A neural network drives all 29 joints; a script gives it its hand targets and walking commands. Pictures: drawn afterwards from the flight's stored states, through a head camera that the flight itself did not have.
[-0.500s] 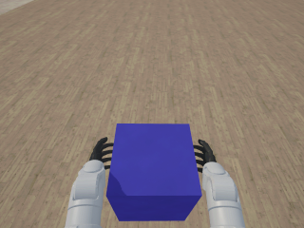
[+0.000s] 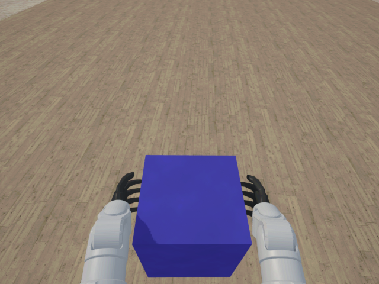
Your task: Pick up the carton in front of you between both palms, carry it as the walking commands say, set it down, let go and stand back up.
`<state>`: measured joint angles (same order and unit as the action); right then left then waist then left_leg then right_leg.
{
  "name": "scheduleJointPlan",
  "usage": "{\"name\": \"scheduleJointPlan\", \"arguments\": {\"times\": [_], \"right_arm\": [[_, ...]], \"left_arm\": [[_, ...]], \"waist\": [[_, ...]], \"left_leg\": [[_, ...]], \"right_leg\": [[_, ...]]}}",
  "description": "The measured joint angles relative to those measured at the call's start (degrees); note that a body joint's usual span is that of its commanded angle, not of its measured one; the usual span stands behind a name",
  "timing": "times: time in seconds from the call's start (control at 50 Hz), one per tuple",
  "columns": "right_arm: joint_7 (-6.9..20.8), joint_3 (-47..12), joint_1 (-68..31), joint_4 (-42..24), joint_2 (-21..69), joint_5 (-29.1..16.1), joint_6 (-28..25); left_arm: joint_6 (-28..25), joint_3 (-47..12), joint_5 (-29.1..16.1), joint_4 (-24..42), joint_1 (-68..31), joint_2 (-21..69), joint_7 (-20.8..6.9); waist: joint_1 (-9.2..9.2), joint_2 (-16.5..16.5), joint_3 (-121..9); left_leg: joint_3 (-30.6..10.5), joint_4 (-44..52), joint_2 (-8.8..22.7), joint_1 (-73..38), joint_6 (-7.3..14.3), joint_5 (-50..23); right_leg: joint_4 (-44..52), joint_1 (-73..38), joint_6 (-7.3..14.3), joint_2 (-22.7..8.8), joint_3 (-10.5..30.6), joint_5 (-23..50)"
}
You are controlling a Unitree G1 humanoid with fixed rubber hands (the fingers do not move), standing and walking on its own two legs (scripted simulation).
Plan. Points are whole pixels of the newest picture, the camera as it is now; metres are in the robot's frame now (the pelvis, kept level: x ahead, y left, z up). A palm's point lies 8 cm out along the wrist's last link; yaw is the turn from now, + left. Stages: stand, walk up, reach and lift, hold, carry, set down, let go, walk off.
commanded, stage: hold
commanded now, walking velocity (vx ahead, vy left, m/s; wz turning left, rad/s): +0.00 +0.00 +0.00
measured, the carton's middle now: (190, 219) +0.31 +0.00 -0.04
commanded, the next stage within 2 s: set down in 0.46 s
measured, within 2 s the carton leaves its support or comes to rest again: neither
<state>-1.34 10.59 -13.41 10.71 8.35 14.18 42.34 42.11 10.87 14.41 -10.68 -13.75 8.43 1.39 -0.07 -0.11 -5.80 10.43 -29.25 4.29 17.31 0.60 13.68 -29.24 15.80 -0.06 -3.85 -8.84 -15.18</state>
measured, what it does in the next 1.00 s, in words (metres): stands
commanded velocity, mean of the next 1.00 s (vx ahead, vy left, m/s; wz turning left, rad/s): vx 0.00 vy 0.00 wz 0.00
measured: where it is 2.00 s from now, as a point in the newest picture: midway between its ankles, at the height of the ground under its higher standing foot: outside the picture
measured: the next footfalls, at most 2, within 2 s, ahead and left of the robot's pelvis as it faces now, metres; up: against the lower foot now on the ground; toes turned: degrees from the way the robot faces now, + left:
none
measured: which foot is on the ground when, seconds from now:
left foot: down 0.00-1.00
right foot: down 0.00-1.00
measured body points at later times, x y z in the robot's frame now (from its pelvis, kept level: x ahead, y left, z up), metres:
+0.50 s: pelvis -0.03 +0.00 +0.01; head -0.08 +0.00 +0.45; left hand +0.27 +0.15 +0.05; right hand +0.27 -0.16 +0.05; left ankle +0.02 +0.12 -0.74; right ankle +0.00 -0.12 -0.74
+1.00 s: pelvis -0.04 -0.01 -0.03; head +0.10 -0.01 +0.40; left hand +0.34 +0.14 -0.07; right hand +0.34 -0.16 -0.08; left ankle +0.02 +0.11 -0.74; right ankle +0.00 -0.12 -0.74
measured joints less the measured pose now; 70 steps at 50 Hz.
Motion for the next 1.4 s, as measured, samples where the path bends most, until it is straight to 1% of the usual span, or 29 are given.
{"name": "scheduleJointPlan", "arguments": {"times": [0.02,0.04,0.06,0.1,0.12,0.14,0.22,0.36,0.5,0.6,0.74,0.8,0.84,0.92,1.0,1.06,1.1,1.16,1.22,1.28,1.4], "right_arm": [[0.1,0.0,0.0,-0.2,0.0,0.1,-0.1],[0.2,-0.2,0.2,-0.7,0.0,0.2,-0.1],[0.3,-0.6,0.5,-1.0,-0.1,0.4,-0.2],[0.4,-1.0,0.8,-1.0,-0.1,0.7,-0.2],[0.5,-1.0,0.8,-0.9,-0.1,0.8,-0.2],[0.5,-0.9,0.6,-0.6,-0.1,0.9,-0.3],[0.8,0.0,-0.4,1.1,0.1,1.6,-0.5],[1.4,2.3,-2.6,4.0,0.6,2.9,-0.5],[2.2,4.7,-4.8,7.2,1.2,4.4,-0.8],[2.5,8.7,-8.6,11.6,2.3,6.5,-2.4],[3.4,17.5,-19.2,22.7,1.9,11.2,-7.4],[3.9,20.5,-22.7,25.6,1.7,13.4,-9.7],[4.2,21.5,-23.9,26.4,1.6,14.3,-11.6],[4.5,20.8,-24.0,25.9,1.2,14.0,-17.3],[3.4,17.5,-23.1,24.7,0.2,10.5,-24.9],[2.0,14.4,-22.7,23.9,-1.0,6.5,-29.6],[1.2,12.1,-22.4,22.8,-1.8,3.6,-31.6],[0.0,9.3,-22.5,21.2,-2.9,-0.1,-32.8],[-0.4,8.4,-23.9,20.8,-3.5,-1.8,-32.4],[-0.1,9.5,-26.2,21.6,-3.6,-1.6,-31.1],[1.0,12.5,-31.4,24.9,-4.3,0.9,-28.2]], "left_arm": [[0.0,0.0,0.1,0.3,-0.1,0.0,0.0],[0.0,-0.2,0.2,0.7,0.1,0.0,-0.1],[0.0,-0.5,0.3,1.2,0.5,-0.1,-0.2],[0.1,-0.8,0.4,1.3,0.9,-0.2,-0.3],[0.1,-0.8,0.5,1.3,0.9,-0.2,-0.2],[0.0,-0.8,0.5,1.3,1.0,-0.2,-0.2],[-0.2,0.0,1.2,-0.5,-0.1,0.0,-0.4],[-0.4,2.2,2.8,-3.9,-2.6,0.6,-1.1],[-0.5,4.8,4.1,-6.6,-4.6,1.2,-2.1],[-1.9,9.1,6.2,-10.6,-8.3,2.3,-2.1],[-6.2,18.2,10.5,-20.3,-18.6,2.7,-2.3],[-8.3,21.3,12.5,-22.6,-21.9,2.8,-2.5],[-10.2,22.6,13.7,-23.1,-22.9,3.2,-2.8],[-16.2,22.7,14.0,-22.1,-22.8,3.9,-2.9],[-23.9,20.4,10.8,-20.2,-21.4,3.5,-2.0],[-28.8,18.2,6.9,-19.0,-20.5,2.6,-1.0],[-30.9,16.5,3.9,-17.8,-19.9,1.9,-0.3],[-32.2,14.5,-0.2,-15.8,-19.6,0.9,0.5],[-32.0,14.5,-2.2,-14.8,-20.4,0.6,0.8],[-30.6,16.1,-2.2,-15.1,-22.3,0.8,0.7],[-27.6,19.6,0.3,-17.1,-27.1,1.2,0.6]], "waist": [[0.10,-0.1,1.4],[0.11,-0.1,3.2],[0.05,-0.1,4.6],[-0.03,-0.2,6.4],[-0.19,-0.3,7.0],[-0.31,-0.2,7.6],[0.00,-0.1,8.6],[0.14,-0.2,8.6],[0.03,-0.1,8.1],[-0.25,-0.2,8.2],[-0.93,-0.3,10.3],[-1.02,-0.3,11.2],[-1.08,-0.2,11.4],[-1.50,-0.1,12.3],[-1.90,-0.1,13.4],[-2.13,-0.2,12.8],[-2.33,-0.4,11.3],[-2.46,-0.6,7.8],[-2.42,-0.6,4.1],[-2.42,-0.5,1.2],[-2.64,-0.5,-2.0]], "left_leg": [[-0.7,0.8,-0.4,-1.4,0.3,-1.3],[-3.1,2.1,-1.5,-3.5,0.5,-2.3],[-4.2,3.4,-1.9,-5.4,0.3,-2.1],[-5.4,5.6,-2.4,-8.2,-0.1,-2.5],[-6.8,6.6,-2.8,-9.2,-1.2,-3.3],[-7.7,7.2,-3.1,-10.1,-1.4,-3.7],[-8.5,7.9,-3.3,-11.9,-0.6,-4.0],[-9.2,7.4,-3.7,-12.7,-0.6,-4.4],[-11.0,6.2,-4.6,-12.8,-0.4,-4.2],[-12.6,3.9,-5.6,-12.1,-0.2,-3.0],[-14.3,-1.7,-6.8,-8.1,-0.1,-0.5],[-14.4,-4.3,-7.0,-4.2,-0.4,0.4],[-14.4,-5.8,-7.1,-0.5,-0.5,0.7],[-14.4,-8.3,-7.0,8.8,-0.8,0.8],[-14.5,-11.5,-6.9,19.8,-1.2,0.8],[-14.6,-15.2,-7.0,29.2,-1.5,1.4],[-14.8,-18.1,-7.1,35.7,-1.8,2.2],[-15.3,-22.8,-7.6,44.5,-2.2,3.7],[-15.7,-27.1,-8.0,51.4,-2.5,5.3],[-15.8,-31.1,-8.3,56.5,-2.6,6.7],[-15.7,-37.9,-8.8,64.4,-2.6,9.0]], "right_leg": [[0.9,-1.5,0.1,0.4,0.9,1.7],[2.2,-3.6,0.3,1.4,3.2,1.9],[3.3,-5.4,0.3,1.8,4.0,1.8],[5.6,-8.2,0.2,2.2,5.2,2.4],[6.5,-9.1,-0.5,2.5,6.1,3.0],[7.1,-9.9,-0.6,2.7,6.7,3.5],[8.0,-11.7,0.0,3.1,7.4,4.2],[6.9,-12.2,0.0,3.4,8.4,4.4],[5.6,-12.1,0.1,4.2,10.1,4.3],[3.2,-11.1,0.4,5.0,11.7,3.3],[-2.7,-6.8,0.8,6.1,13.2,0.7],[-5.4,-2.9,0.6,6.3,13.3,-0.1],[-7.0,0.9,0.5,6.4,13.4,-0.5],[-9.5,10.2,0.4,6.8,13.4,-0.4],[-12.6,21.2,0.5,7.3,13.4,-0.3],[-16.3,30.7,0.5,7.6,13.3,-1.0],[-19.3,37.2,0.5,7.9,13.4,-1.7],[-24.0,46.1,0.4,8.3,13.6,-3.2],[-28.4,52.9,0.2,8.6,13.5,-4.8],[-32.3,57.9,0.2,8.8,13.4,-6.2],[-38.9,65.8,0.0,9.2,13.3,-8.5]]}}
